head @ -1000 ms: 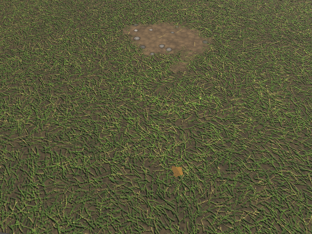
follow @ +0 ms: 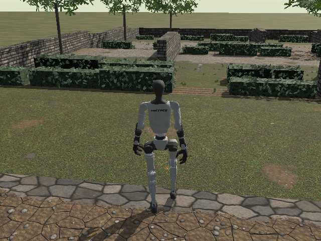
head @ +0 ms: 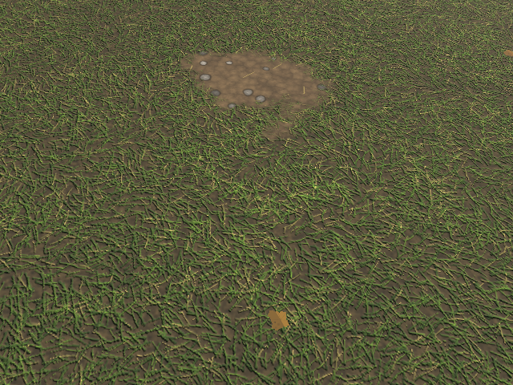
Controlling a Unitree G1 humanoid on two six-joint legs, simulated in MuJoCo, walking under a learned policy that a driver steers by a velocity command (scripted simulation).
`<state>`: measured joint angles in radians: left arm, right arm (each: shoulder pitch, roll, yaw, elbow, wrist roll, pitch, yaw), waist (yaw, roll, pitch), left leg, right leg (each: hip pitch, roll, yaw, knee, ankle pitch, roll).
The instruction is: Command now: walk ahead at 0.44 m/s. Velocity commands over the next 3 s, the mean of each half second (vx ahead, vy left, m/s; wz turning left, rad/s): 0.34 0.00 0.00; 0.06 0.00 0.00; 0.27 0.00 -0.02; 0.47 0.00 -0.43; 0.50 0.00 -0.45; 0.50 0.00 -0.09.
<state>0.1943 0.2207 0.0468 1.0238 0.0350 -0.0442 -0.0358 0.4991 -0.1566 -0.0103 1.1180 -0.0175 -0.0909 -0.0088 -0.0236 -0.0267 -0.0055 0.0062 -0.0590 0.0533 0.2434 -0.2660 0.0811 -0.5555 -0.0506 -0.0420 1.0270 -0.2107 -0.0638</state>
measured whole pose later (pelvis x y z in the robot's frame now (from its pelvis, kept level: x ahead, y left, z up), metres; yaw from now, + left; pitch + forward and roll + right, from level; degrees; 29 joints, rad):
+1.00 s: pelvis +0.31 +0.00 +0.00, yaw +0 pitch -2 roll +0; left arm 0.32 0.14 -0.01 1.12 0.01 -0.02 0.05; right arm 0.27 -0.13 0.00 1.14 -0.01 -0.02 -0.04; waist 0.00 -0.01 0.03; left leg -0.17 -0.02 0.05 0.40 -0.20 0.04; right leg -0.07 0.03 -0.08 0.37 -0.28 -0.06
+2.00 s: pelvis +0.69 +0.02 -0.03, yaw -17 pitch +0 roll -1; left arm 0.11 0.21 0.08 0.89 0.03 -0.03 -0.03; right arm 0.38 -0.19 -0.05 1.01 -0.01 -0.08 -0.01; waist 0.01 0.01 0.08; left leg -0.17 0.05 0.13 1.17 -0.41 0.03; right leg -0.43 0.10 -0.14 0.62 -0.21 -0.19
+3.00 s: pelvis +1.20 -0.19 -0.01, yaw -31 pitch +2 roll +2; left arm 0.01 0.21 0.01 0.78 0.03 -0.05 -0.04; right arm 0.46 -0.21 -0.03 0.97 -0.02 -0.08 0.01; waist -0.08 -0.02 0.04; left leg 0.08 -0.06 0.05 0.23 -0.33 0.04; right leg -0.51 -0.03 -0.06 0.55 -0.11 -0.06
